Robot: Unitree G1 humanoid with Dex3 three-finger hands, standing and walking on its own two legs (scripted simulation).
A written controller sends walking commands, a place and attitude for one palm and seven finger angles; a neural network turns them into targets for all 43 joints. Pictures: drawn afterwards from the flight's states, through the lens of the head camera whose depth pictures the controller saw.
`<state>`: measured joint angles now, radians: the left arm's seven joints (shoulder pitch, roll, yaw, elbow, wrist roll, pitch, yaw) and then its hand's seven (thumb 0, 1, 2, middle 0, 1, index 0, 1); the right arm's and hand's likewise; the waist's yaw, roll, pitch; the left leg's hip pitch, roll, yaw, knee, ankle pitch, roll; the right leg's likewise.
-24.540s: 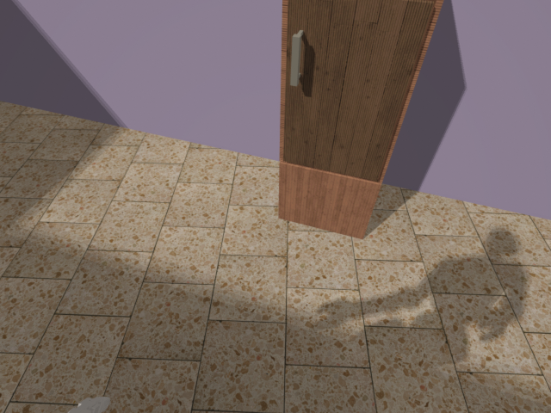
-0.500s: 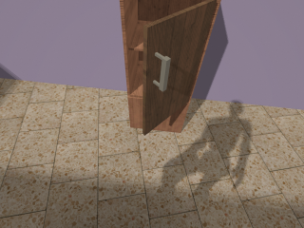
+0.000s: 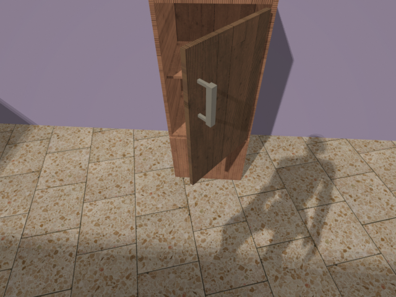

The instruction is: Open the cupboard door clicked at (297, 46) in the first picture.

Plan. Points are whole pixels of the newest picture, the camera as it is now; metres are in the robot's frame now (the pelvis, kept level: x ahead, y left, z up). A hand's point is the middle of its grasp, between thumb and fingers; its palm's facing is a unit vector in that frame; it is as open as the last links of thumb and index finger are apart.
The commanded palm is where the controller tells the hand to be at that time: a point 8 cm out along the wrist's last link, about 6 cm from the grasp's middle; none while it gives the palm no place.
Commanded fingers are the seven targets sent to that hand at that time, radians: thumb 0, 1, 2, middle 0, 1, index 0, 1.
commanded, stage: let the arm hang, fingers relaxed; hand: left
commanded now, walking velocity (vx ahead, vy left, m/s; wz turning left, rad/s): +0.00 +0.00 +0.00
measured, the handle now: (205, 103) +0.62 +0.01 +0.04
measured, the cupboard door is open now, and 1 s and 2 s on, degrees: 50 50 50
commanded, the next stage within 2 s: look to check the result in 0.22 s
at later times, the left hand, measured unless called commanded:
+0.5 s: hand out of the picture +0.01 +0.17 -0.17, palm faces +0.04 -0.98 -0.21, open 7.4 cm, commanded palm none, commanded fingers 0.00 0.90 0.90 -0.20 -0.30 -0.20 -0.30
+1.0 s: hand out of the picture +0.03 +0.17 -0.17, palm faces +0.04 -0.98 -0.21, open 7.4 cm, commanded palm none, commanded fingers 0.00 0.90 0.90 -0.20 -0.30 -0.20 -0.30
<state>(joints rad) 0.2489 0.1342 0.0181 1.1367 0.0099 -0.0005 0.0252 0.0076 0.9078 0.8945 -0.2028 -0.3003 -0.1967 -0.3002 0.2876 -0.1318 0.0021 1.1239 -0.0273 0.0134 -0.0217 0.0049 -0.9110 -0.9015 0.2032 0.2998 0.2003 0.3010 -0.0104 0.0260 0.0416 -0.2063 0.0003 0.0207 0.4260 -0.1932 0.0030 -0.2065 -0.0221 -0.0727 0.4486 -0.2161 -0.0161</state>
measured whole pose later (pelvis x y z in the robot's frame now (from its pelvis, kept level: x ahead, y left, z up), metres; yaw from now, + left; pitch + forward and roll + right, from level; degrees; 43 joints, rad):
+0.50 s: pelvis +0.01 -0.01 +0.00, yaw +0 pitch -1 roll +0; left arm 0.25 0.14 0.02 1.15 0.01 -0.01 0.03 0.01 0.91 0.89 -0.20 -0.30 -0.20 -0.30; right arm 0.27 -0.14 0.00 1.13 -0.02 0.01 -0.03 0.00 -0.91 -0.90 0.20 0.30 0.20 0.30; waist -0.01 0.02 0.06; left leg -0.18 0.01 0.01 0.41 -0.20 -0.01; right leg -0.18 -0.01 -0.08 0.42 -0.22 -0.02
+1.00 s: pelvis +0.02 -0.01 +0.00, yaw -1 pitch -1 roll +0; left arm 0.24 0.15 0.03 1.14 0.01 0.00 0.03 0.01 0.91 0.89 -0.20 -0.30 -0.20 -0.30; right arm 0.24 -0.15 0.00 1.14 -0.03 0.01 -0.03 0.01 -0.91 -0.90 0.20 0.30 0.20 0.30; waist 0.00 0.02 0.06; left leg -0.17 0.02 0.02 0.40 -0.22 -0.01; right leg -0.16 0.00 -0.07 0.42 -0.23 -0.03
